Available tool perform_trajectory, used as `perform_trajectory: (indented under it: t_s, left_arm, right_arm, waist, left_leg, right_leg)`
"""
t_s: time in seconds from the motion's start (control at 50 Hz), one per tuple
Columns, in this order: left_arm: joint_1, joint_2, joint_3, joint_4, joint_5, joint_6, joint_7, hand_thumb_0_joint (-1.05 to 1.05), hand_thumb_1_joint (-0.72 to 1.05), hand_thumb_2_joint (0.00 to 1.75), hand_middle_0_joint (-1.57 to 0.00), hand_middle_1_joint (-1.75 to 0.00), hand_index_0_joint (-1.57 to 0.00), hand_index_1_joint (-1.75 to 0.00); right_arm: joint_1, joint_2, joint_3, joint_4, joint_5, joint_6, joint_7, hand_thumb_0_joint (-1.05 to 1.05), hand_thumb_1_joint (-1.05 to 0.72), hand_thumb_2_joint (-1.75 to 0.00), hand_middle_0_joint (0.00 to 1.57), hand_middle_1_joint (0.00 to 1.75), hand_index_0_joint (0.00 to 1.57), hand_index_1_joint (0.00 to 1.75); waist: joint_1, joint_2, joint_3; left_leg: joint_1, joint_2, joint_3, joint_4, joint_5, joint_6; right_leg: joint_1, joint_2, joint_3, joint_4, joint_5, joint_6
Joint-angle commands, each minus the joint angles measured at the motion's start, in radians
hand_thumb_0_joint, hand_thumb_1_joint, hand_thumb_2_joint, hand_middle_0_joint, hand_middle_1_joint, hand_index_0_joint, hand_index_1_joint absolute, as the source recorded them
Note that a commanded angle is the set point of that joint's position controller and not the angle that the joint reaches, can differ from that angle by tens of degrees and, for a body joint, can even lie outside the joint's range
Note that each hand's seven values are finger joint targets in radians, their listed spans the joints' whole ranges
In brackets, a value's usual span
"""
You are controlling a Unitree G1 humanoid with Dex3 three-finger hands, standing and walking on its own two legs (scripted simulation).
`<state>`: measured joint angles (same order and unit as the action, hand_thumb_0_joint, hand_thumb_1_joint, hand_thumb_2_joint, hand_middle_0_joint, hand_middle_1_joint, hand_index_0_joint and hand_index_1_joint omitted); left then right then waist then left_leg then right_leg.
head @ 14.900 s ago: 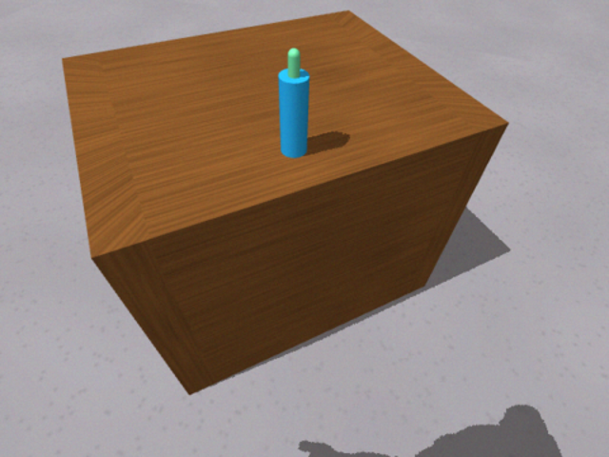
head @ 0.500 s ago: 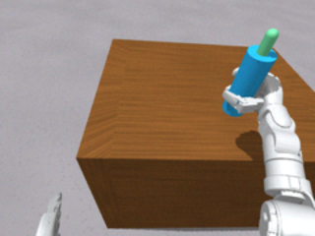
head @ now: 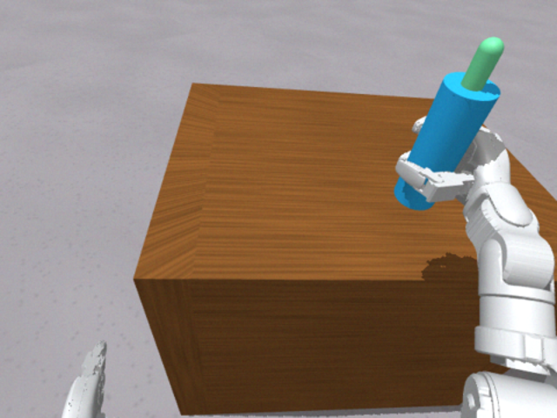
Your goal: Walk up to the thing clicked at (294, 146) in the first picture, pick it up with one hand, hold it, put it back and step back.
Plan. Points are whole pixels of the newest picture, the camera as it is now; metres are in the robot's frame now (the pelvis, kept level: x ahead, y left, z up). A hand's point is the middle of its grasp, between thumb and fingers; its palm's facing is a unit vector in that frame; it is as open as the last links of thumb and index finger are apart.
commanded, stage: lift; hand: right
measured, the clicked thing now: (446, 132) +0.36 -0.18 +0.28
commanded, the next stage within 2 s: hold in 0.30 s
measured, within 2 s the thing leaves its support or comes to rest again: neither
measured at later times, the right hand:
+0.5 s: hand (437, 154) +0.35 -0.17 +0.26, palm faces +0.06 +1.00 -0.03, open 8.5 cm
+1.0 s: hand (447, 162) +0.34 -0.18 +0.26, palm faces +0.06 +1.00 -0.03, open 8.5 cm
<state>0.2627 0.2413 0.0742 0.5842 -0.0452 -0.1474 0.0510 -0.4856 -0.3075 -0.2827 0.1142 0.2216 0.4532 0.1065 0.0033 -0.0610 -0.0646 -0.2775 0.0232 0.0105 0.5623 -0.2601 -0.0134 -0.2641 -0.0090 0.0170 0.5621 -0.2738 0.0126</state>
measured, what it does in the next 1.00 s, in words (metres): stands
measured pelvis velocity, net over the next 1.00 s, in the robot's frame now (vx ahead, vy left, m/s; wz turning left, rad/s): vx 0.01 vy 0.00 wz -0.02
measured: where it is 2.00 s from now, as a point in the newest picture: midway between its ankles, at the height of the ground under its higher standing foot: outside the picture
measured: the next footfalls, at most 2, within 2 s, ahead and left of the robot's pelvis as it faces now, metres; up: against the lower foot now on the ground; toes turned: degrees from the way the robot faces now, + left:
none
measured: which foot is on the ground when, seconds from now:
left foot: down 0.00-1.00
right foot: down 0.00-1.00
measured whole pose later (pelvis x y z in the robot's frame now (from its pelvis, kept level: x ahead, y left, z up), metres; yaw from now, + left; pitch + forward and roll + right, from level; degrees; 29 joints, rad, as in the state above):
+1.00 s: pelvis +0.01 +0.00 +0.00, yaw -1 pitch -2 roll +0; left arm 0.23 0.24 0.08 0.65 -0.05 -0.20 0.05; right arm -0.40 -0.31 -0.32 -0.14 0.26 0.65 0.13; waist -0.01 -0.08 -0.08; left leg -0.24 0.03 0.03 0.55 -0.27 -0.01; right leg -0.23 0.00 0.03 0.55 -0.28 0.01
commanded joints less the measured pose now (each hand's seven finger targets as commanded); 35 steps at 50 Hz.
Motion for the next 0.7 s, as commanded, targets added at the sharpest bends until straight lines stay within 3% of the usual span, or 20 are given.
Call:
perform_trajectory:
  t_s: [0.0, 0.04, 0.06, 0.08, 0.12, 0.16, 0.18, 0.28, 0.32, 0.38, 0.42, 0.44, 0.48, 0.54, 0.56, 0.62, 0.64, 0.68]
  left_arm:
    - [-0.133, 0.124, 0.051, -0.171, 0.002, -0.071, 0.007, 0.00, -0.54, 0.05, -0.04, -0.04, -0.03, -0.04]
    - [-0.130, 0.103, 0.025, -0.171, 0.001, -0.076, 0.003, 0.00, -0.55, 0.05, -0.04, -0.04, -0.03, -0.04]
    - [-0.127, 0.118, 0.041, -0.161, 0.001, -0.075, 0.006, 0.00, -0.55, 0.05, -0.04, -0.04, -0.03, -0.04]
    - [-0.123, 0.111, 0.030, -0.164, -0.001, -0.076, 0.004, 0.00, -0.54, 0.05, -0.04, -0.04, -0.04, -0.04]
    - [-0.142, 0.135, 0.058, -0.173, 0.002, -0.086, 0.004, 0.00, -0.55, 0.05, -0.04, -0.04, -0.03, -0.04]
    - [-0.132, 0.116, 0.038, -0.155, 0.001, -0.087, 0.001, 0.00, -0.55, 0.05, -0.04, -0.04, -0.03, -0.04]
    - [-0.149, 0.132, 0.055, -0.166, 0.001, -0.092, 0.004, 0.00, -0.55, 0.05, -0.04, -0.04, -0.04, -0.04]
    - [-0.156, 0.100, 0.022, -0.153, -0.001, -0.097, -0.002, 0.00, -0.56, 0.06, -0.04, -0.04, -0.04, -0.05]
    - [-0.163, 0.155, 0.081, -0.153, 0.000, -0.104, 0.008, 0.00, -0.55, 0.05, -0.04, -0.04, -0.04, -0.04]
    - [-0.149, 0.083, 0.010, -0.130, -0.001, -0.106, 0.001, 0.00, -0.55, 0.05, -0.04, -0.04, -0.04, -0.05]
    - [-0.170, 0.133, 0.053, -0.161, -0.002, -0.108, 0.009, 0.00, -0.56, 0.06, -0.04, -0.04, -0.04, -0.05]
    - [-0.158, 0.143, 0.064, -0.146, -0.001, -0.107, 0.010, 0.00, -0.56, 0.06, -0.04, -0.04, -0.04, -0.05]
    - [-0.160, 0.146, 0.067, -0.130, -0.003, -0.107, 0.007, 0.00, -0.55, 0.05, -0.04, -0.04, -0.04, -0.05]
    - [-0.148, 0.103, 0.031, -0.122, -0.003, -0.106, 0.003, 0.00, -0.56, 0.06, -0.04, -0.04, -0.04, -0.05]
    - [-0.167, 0.126, 0.054, -0.125, -0.005, -0.107, 0.007, 0.00, -0.56, 0.06, -0.04, -0.04, -0.04, -0.05]
    - [-0.179, 0.109, 0.036, -0.109, -0.005, -0.107, 0.003, 0.00, -0.55, 0.05, -0.04, -0.04, -0.04, -0.05]
    - [-0.184, 0.121, 0.048, -0.121, -0.004, -0.109, 0.004, 0.00, -0.56, 0.05, -0.04, -0.04, -0.04, -0.05]
    - [-0.171, 0.097, 0.023, -0.108, -0.006, -0.104, 0.001, 0.00, -0.55, 0.05, -0.04, -0.04, -0.04, -0.05]
  right_arm:
    - [-0.490, -0.218, -0.076, -0.288, 0.021, -0.053, -0.008, 0.00, -0.32, -1.29, 1.33, 1.43, 1.36, 1.43]
    - [-0.478, -0.217, -0.069, -0.303, 0.017, -0.042, -0.007, 0.00, -0.34, -1.30, 1.34, 1.44, 1.36, 1.44]
    - [-0.462, -0.232, -0.086, -0.290, 0.020, -0.034, -0.006, 0.00, -0.32, -1.31, 1.34, 1.44, 1.37, 1.44]
    - [-0.470, -0.229, -0.083, -0.295, 0.023, -0.029, -0.005, 0.00, -0.33, -1.30, 1.34, 1.44, 1.36, 1.44]
    - [-0.494, -0.233, -0.085, -0.343, 0.024, -0.022, -0.009, 0.00, -0.33, -1.30, 1.33, 1.44, 1.36, 1.44]
    - [-0.471, -0.227, -0.084, -0.330, 0.024, -0.013, -0.010, 0.00, -0.36, -1.31, 1.35, 1.45, 1.37, 1.45]
    - [-0.479, -0.231, -0.087, -0.351, 0.028, -0.013, -0.011, 0.00, -0.36, -1.31, 1.34, 1.44, 1.37, 1.44]
    - [-0.454, -0.225, -0.082, -0.346, 0.029, 0.012, -0.005, 0.00, -0.35, -1.32, 1.34, 1.45, 1.37, 1.45]
    - [-0.467, -0.234, -0.093, -0.363, 0.033, 0.021, -0.005, 0.00, -0.36, -1.31, 1.34, 1.44, 1.37, 1.44]
    - [-0.467, -0.237, -0.099, -0.399, 0.037, 0.025, 0.001, 0.00, -0.37, -1.32, 1.34, 1.44, 1.37, 1.44]
    - [-0.442, -0.249, -0.115, -0.377, 0.040, 0.040, -0.001, 0.00, -0.32, -1.31, 1.32, 1.44, 1.35, 1.44]
    - [-0.439, -0.235, -0.097, -0.385, 0.039, 0.046, 0.002, 0.00, -0.31, -1.31, 1.32, 1.43, 1.35, 1.43]
    - [-0.443, -0.240, -0.108, -0.384, 0.045, 0.058, 0.007, 0.00, -0.32, -1.30, 1.32, 1.43, 1.35, 1.43]
    - [-0.432, -0.237, -0.108, -0.396, 0.042, 0.071, 0.011, 0.00, -0.32, -1.31, 1.32, 1.43, 1.35, 1.43]
    - [-0.425, -0.240, -0.115, -0.405, 0.048, 0.077, 0.011, 0.00, -0.33, -1.31, 1.32, 1.43, 1.35, 1.43]
    - [-0.429, -0.247, -0.117, -0.451, 0.050, 0.087, 0.017, 0.00, -0.34, -1.30, 1.32, 1.42, 1.34, 1.42]
    - [-0.424, -0.243, -0.111, -0.442, 0.048, 0.089, 0.018, 0.00, -0.35, -1.30, 1.32, 1.42, 1.35, 1.42]
    - [-0.385, -0.230, -0.111, -0.423, 0.052, 0.098, 0.024, 0.00, -0.32, -1.30, 1.32, 1.43, 1.35, 1.43]
  waist:
    - [-0.003, 0.043, -0.222]
    - [-0.005, 0.047, -0.212]
    - [-0.003, 0.056, -0.209]
    - [-0.002, 0.054, -0.195]
    - [-0.002, 0.025, -0.217]
    - [-0.004, 0.045, -0.189]
    - [-0.008, 0.040, -0.194]
    - [-0.014, 0.026, -0.194]
    - [0.002, 0.041, -0.212]
    - [-0.017, 0.031, -0.206]
    - [-0.015, 0.072, -0.229]
    - [-0.001, 0.053, -0.210]
    - [-0.011, 0.034, -0.205]
    - [-0.013, 0.039, -0.221]
    - [-0.015, 0.056, -0.218]
    - [-0.026, 0.033, -0.202]
    - [-0.016, 0.033, -0.211]
    - [-0.019, 0.064, -0.207]
  left_leg:
    - [0.035, -0.018, 0.038, -0.103, 0.101, 0.011]
    - [0.034, -0.019, 0.039, -0.101, 0.114, 0.011]
    - [0.033, -0.019, 0.039, -0.105, 0.112, 0.010]
    - [0.028, -0.018, 0.039, -0.105, 0.113, 0.009]
    - [0.027, -0.021, 0.041, -0.108, 0.091, 0.012]
    - [0.022, -0.022, 0.041, -0.112, 0.069, 0.012]
    - [0.028, -0.020, 0.041, -0.113, 0.064, 0.013]
    - [0.035, -0.019, 0.041, -0.109, 0.095, 0.013]
    - [0.032, -0.019, 0.040, -0.113, 0.088, 0.010]
    - [0.049, -0.014, 0.037, -0.112, 0.100, 0.010]
    - [0.058, -0.018, 0.040, -0.109, 0.112, 0.009]
    - [0.040, -0.018, 0.039, -0.111, 0.112, 0.009]
    - [0.043, -0.021, 0.046, -0.108, 0.120, 0.012]
    - [0.056, -0.016, 0.043, -0.101, 0.169, 0.010]
    - [0.055, -0.018, 0.045, -0.103, 0.163, 0.008]
    - [0.052, -0.017, 0.044, -0.108, 0.134, 0.010]
    - [0.055, -0.016, 0.042, -0.109, 0.127, 0.008]
    - [0.062, -0.014, 0.043, -0.109, 0.155, 0.005]
  right_leg:
    - [0.104, 0.019, -0.022, -0.090, 0.091, -0.033]
    - [0.098, 0.020, -0.022, -0.090, 0.103, -0.033]
    - [0.100, 0.021, -0.023, -0.091, 0.101, -0.035]
    - [0.100, 0.021, -0.022, -0.089, 0.102, -0.035]
    - [0.110, 0.020, -0.019, -0.097, 0.079, -0.032]
    - [0.095, 0.021, -0.017, -0.106, 0.060, -0.034]
    - [0.098, 0.019, -0.016, -0.105, 0.057, -0.032]
    - [0.091, 0.023, -0.016, -0.101, 0.092, -0.031]
    - [0.112, 0.023, -0.016, -0.099, 0.079, -0.034]
    - [0.099, 0.027, -0.020, -0.091, 0.099, -0.033]
    - [0.103, 0.024, -0.016, -0.091, 0.113, -0.033]
    - [0.110, 0.024, -0.019, -0.094, 0.107, -0.033]
    - [0.111, 0.021, -0.012, -0.096, 0.118, -0.029]
    - [0.118, 0.027, -0.017, -0.082, 0.170, -0.031]
    - [0.116, 0.025, -0.015, -0.084, 0.164, -0.032]
    - [0.105, 0.027, -0.016, -0.088, 0.138, -0.032]
    - [0.109, 0.029, -0.016, -0.090, 0.126, -0.033]
    - [0.109, 0.030, -0.016, -0.083, 0.153, -0.035]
